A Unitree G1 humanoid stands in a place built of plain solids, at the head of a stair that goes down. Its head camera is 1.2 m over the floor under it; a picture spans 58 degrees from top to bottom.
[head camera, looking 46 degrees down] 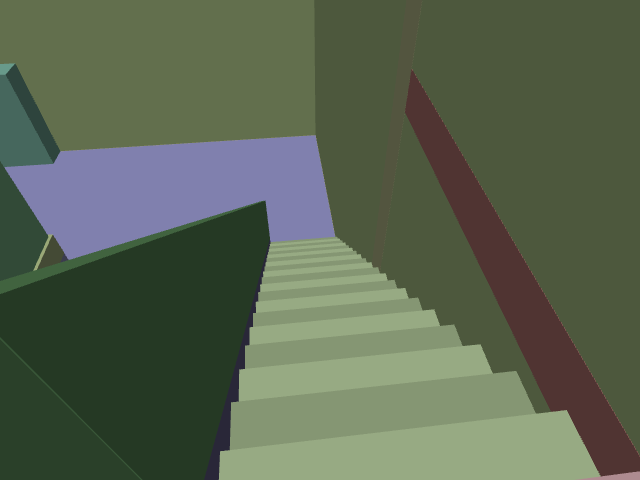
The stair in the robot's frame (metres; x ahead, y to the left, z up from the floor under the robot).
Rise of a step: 0.20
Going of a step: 0.24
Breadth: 1.12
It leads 7 degrees to the left of straight ahead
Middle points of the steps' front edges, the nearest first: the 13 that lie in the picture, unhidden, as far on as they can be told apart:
0.52 -0.25 -0.20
0.76 -0.22 -0.40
0.99 -0.19 -0.60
1.23 -0.17 -0.80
1.47 -0.14 -1.00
1.71 -0.11 -1.19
1.94 -0.09 -1.39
2.18 -0.06 -1.59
2.42 -0.03 -1.79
2.66 0.00 -1.99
2.89 0.02 -2.19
3.13 0.05 -2.39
3.37 0.08 -2.59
